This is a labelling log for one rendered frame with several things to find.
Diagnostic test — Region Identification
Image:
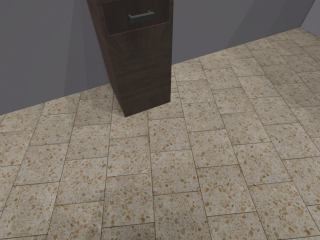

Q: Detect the handle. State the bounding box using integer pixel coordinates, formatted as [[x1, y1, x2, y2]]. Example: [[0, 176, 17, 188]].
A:
[[128, 10, 155, 24]]

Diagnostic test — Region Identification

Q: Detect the drawer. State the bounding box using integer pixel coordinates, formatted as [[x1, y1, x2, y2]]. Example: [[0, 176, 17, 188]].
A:
[[101, 0, 170, 35]]

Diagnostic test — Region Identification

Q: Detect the cabinet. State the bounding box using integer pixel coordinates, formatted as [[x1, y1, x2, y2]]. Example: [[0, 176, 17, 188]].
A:
[[87, 0, 174, 118]]

